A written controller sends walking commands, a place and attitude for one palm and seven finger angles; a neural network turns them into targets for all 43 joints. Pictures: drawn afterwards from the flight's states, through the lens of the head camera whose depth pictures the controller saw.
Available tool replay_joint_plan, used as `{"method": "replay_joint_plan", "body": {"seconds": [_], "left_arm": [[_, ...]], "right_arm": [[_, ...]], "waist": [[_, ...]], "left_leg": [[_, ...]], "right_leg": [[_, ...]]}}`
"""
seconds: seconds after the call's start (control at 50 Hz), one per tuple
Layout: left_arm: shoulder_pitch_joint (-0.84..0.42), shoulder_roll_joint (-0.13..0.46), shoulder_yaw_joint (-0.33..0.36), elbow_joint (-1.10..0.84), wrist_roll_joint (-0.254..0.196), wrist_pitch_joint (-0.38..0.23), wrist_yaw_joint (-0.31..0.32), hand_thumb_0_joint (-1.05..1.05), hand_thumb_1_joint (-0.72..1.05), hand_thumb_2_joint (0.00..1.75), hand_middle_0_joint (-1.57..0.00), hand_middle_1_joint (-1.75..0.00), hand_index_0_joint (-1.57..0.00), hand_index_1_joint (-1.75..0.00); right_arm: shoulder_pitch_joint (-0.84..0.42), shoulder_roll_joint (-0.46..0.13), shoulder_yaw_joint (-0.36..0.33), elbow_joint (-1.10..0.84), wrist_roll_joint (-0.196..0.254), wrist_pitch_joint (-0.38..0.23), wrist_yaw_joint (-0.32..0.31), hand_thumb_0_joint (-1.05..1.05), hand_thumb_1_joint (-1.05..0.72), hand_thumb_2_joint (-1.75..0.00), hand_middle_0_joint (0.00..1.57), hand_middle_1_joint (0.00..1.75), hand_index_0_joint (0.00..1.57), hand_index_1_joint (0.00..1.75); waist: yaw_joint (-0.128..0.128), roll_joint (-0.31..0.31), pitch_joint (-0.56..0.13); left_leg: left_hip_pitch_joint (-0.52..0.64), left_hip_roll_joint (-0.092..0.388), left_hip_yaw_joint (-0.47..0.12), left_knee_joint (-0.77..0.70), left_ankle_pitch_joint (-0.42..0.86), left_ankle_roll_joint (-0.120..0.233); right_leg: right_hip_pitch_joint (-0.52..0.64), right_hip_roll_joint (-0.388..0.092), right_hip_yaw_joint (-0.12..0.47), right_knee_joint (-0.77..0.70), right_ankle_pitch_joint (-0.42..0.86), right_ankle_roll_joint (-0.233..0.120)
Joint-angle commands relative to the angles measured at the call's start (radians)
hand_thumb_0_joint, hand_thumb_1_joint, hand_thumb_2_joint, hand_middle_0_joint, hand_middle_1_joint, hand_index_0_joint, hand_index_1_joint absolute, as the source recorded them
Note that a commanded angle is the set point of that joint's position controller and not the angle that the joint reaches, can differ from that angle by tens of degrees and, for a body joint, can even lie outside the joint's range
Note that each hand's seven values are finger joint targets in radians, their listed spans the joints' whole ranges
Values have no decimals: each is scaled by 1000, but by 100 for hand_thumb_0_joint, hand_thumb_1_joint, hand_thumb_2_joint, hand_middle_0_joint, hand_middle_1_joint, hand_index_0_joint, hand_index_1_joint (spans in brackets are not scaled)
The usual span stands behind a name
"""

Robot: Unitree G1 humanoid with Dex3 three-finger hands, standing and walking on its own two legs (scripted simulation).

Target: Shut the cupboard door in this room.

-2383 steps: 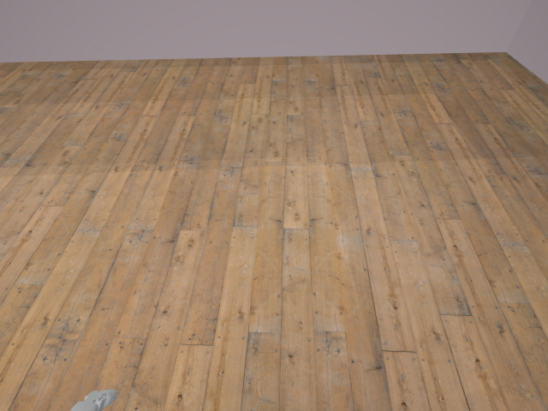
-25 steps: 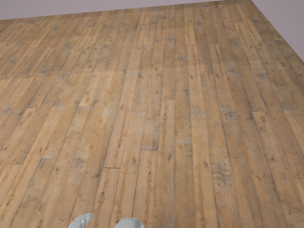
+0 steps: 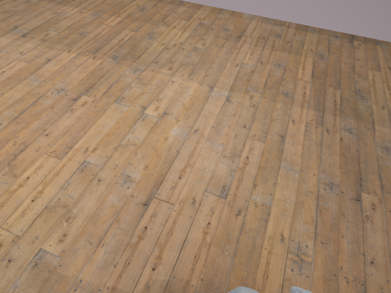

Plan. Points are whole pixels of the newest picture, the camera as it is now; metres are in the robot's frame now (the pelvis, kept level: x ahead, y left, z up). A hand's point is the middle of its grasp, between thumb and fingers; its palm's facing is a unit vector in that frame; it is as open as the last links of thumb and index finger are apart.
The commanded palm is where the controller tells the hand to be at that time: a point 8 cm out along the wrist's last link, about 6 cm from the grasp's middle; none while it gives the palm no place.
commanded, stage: turn or walk to find it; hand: left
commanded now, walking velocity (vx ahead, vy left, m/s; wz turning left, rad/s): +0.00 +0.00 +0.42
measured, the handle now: out of the picture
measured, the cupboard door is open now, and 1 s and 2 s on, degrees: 88 88 88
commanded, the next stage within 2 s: none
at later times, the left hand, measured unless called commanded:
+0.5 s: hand out of the picture +0.06 +0.14 -0.14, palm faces +0.20 -0.94 -0.28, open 7.3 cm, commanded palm none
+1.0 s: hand out of the picture -0.09 +0.19 -0.17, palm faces +0.48 -0.85 -0.24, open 7.3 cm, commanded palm none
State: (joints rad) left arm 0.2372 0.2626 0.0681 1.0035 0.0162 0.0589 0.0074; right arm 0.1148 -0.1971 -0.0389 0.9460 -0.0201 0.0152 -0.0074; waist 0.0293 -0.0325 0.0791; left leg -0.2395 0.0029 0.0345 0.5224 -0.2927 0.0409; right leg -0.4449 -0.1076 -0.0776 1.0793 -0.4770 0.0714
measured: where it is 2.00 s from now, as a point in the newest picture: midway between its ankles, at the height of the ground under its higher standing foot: outside the picture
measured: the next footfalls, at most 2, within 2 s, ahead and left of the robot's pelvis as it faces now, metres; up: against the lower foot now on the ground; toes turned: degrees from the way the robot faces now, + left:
right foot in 0.32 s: +0.06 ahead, -0.14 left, +0.00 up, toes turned +2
left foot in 0.82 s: -0.03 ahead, +0.08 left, +0.00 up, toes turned +26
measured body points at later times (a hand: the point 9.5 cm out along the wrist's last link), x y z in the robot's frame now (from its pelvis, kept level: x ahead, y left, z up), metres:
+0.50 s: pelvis +0.00 -0.06 +0.00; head +0.05 -0.09 +0.45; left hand +0.05 +0.19 -0.12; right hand +0.08 -0.30 -0.17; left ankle -0.06 +0.09 -0.64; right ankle +0.02 -0.14 -0.74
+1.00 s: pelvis -0.02 -0.02 +0.00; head +0.01 +0.02 +0.45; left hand -0.11 +0.23 -0.16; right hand +0.19 -0.19 -0.13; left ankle -0.06 +0.07 -0.74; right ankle +0.02 -0.16 -0.66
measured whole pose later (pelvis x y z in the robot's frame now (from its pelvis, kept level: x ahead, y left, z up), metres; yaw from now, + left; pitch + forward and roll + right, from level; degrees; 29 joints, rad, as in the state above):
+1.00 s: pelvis -0.02 -0.02 +0.00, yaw +25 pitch +0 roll -1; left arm 0.24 0.25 0.07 1.00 0.02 0.06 0.00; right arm 0.12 -0.19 -0.04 0.95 -0.02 0.02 -0.01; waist 0.03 -0.03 0.07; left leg -0.23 -0.01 0.03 0.49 -0.27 0.04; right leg -0.46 -0.11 -0.07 1.09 -0.43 0.07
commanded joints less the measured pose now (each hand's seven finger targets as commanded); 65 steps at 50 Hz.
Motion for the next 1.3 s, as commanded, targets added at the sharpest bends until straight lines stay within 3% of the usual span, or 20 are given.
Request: {"method": "replay_joint_plan", "body": {"seconds": [0.0,0.18,0.26,0.28,0.3,0.32,0.34,0.46,0.66,0.76,0.78,0.8,0.82,0.84,0.88,0.96,1.1,1.22,1.24,1.28], "left_arm": [[-18,62,12,-85,-1,-27,0,0,90,90,-20,-30,-20,-30],[-104,35,2,-137,-8,-34,4,0,90,90,-20,-30,-20,-30],[-5,42,7,-116,-15,-53,9,0,90,90,-20,-30,-20,-30],[35,72,14,-106,-9,-64,12,0,90,90,-20,-30,-20,-30],[67,159,28,-103,7,-75,22,0,90,90,-20,-30,-20,-30],[68,200,36,-115,6,-73,23,0,90,90,-20,-30,-20,-30],[36,162,27,-124,0,-69,27,0,90,90,-20,-30,-20,-30],[-55,78,13,-152,0,-79,25,0,90,90,-20,-30,-20,-30],[82,136,34,-94,14,-72,22,0,90,90,-20,-30,-20,-30],[40,157,43,-85,5,-62,19,0,90,90,-20,-30,-20,-30],[36,134,38,-89,-3,-56,16,0,90,90,-20,-30,-20,-30],[43,69,25,-117,-11,-49,10,0,90,90,-20,-30,-20,-30],[-21,47,1,-138,-3,-40,12,0,90,90,-20,-30,-20,-30],[-31,61,9,-141,-2,-36,12,0,90,90,-20,-30,-20,-30],[-54,69,19,-104,1,-24,9,0,90,90,-20,-30,-20,-30],[-6,64,18,-73,2,-26,-2,0,90,90,-20,-30,-20,-30],[-91,40,7,-126,-4,-28,4,0,90,90,-20,-30,-20,-30],[-24,39,6,-121,-15,-53,6,0,90,90,-20,-30,-20,-30],[25,55,11,-111,-13,-63,9,0,90,90,-20,-30,-20,-30],[81,204,38,-105,8,-76,22,0,90,90,-20,-30,-20,-30]], "right_arm": [[75,-196,-50,-38,5,-14,-15,0,-90,-90,20,30,20,30],[108,-197,-65,-39,-4,-5,-10,0,-90,-90,20,30,20,30],[72,-187,-69,-50,1,-1,-8,0,-90,-90,20,30,20,30],[74,-162,-67,-50,8,-3,-4,0,-90,-90,20,30,20,30],[98,-92,-58,-62,17,-6,3,0,-90,-90,20,30,20,30],[69,-95,-60,-88,14,3,1,0,-90,-90,20,30,20,30],[62,-116,-67,-75,5,16,0,0,-90,-90,20,30,20,30],[132,-93,-65,2,0,39,25,0,-90,-90,20,30,20,30],[-18,-70,-36,-40,10,28,23,0,-90,-90,20,30,20,30],[67,-92,-33,-28,12,5,21,0,-90,-90,20,30,20,30],[113,-139,-44,-19,10,-5,21,0,-90,-90,20,30,20,30],[150,-245,-71,-26,0,-11,14,0,-90,-90,20,30,20,30],[182,-291,-79,-14,8,2,5,0,-90,-90,20,30,20,30],[164,-275,-72,-17,2,5,2,0,-90,-90,20,30,20,30],[72,-220,-57,-33,-2,0,-16,0,-90,-90,20,30,20,30],[53,-189,-45,-44,4,-12,-17,0,-90,-90,20,30,20,30],[116,-194,-60,-35,-2,-8,-13,0,-90,-90,20,30,20,30],[85,-187,-69,-43,1,-1,-8,0,-90,-90,20,30,20,30],[73,-173,-67,-49,6,-2,-6,0,-90,-90,20,30,20,30],[62,-79,-54,-89,14,-3,3,0,-90,-90,20,30,20,30]], "waist": [[-34,147,-94],[-59,209,-93],[-4,170,-139],[14,91,-161],[20,-174,-196],[32,-263,-150],[18,-140,-112],[-39,-137,-64],[31,-162,-85],[-26,-132,-146],[-58,-5,-174],[-78,299,-187],[-97,315,-165],[-87,237,-145],[-57,280,-71],[-25,150,-72],[-61,179,-83],[-22,175,-146],[7,135,-170],[36,-285,-166]], "left_leg": [[154,230,-198,-180,553,104],[100,221,-304,-145,524,126],[-8,174,-323,-46,465,81],[-85,114,-281,27,315,25],[-257,-9,-143,221,-11,-46],[-314,-62,-87,433,-330,-74],[-301,-29,-137,572,-297,-69],[-307,17,-83,698,-57,-108],[-219,29,12,315,-174,-111],[31,17,60,-32,30,-83],[171,69,-6,-141,159,-63],[303,318,-353,-182,457,53],[249,419,-397,-201,626,139],[199,422,-342,-191,542,177],[119,309,-299,-216,430,133],[123,228,-209,-213,443,98],[139,234,-285,-179,475,131],[36,177,-321,-56,522,88],[-32,136,-294,6,404,44],[-341,-72,-72,383,-314,-78]], "right_leg": [[-103,0,38,33,78,24],[18,49,22,-263,28,21],[255,70,10,-590,227,4],[378,14,47,-713,339,-6],[518,-223,263,-763,458,-79],[420,-401,395,-771,611,-197],[338,-372,325,-766,597,-236],[287,-199,68,-768,471,-150],[393,-259,22,-705,677,-203],[304,-249,-54,-566,593,-134],[203,-207,-100,-439,483,-86],[-54,-54,-141,-226,39,-3],[-102,-18,-54,-89,-195,5],[-91,-34,-8,-19,-169,-10],[-121,-28,47,34,-39,1],[-109,-3,43,53,88,15],[-69,21,40,-146,31,28],[211,81,4,-554,188,5],[332,45,23,-696,315,0],[491,-377,393,-753,636,-177]]}}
